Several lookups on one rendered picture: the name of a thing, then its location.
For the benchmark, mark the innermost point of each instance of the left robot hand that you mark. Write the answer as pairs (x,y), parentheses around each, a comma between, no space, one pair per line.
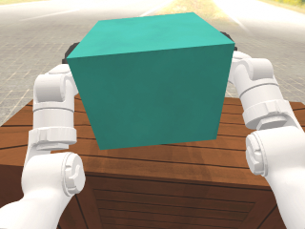
(71,48)

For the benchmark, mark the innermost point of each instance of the carton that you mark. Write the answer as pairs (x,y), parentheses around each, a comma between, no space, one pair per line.
(152,80)

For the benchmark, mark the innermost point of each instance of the pedestal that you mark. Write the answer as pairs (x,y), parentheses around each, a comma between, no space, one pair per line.
(205,184)

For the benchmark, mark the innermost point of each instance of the right robot forearm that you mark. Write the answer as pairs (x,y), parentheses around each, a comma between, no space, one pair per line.
(262,101)

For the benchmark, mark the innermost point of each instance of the right robot upper arm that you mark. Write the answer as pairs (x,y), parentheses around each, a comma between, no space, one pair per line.
(278,154)

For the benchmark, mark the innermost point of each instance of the left robot forearm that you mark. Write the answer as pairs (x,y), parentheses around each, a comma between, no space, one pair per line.
(53,108)

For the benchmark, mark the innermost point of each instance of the left robot upper arm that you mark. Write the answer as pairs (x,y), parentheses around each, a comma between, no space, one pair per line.
(49,182)

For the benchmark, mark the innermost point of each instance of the right robot hand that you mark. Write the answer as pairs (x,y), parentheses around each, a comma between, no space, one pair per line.
(235,48)

